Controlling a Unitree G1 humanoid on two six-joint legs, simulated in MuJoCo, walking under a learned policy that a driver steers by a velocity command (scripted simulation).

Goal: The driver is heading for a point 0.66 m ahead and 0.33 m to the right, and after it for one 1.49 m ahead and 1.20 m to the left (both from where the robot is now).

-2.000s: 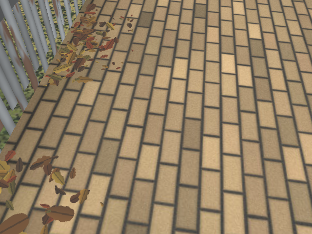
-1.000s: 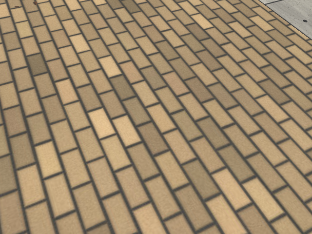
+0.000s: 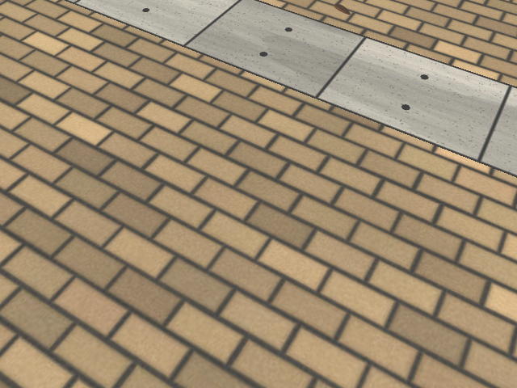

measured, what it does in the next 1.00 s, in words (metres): walks ahead, turning left: right foot, then left foot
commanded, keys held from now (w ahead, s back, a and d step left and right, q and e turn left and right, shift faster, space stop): w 0.30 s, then no key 0.06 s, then q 0.64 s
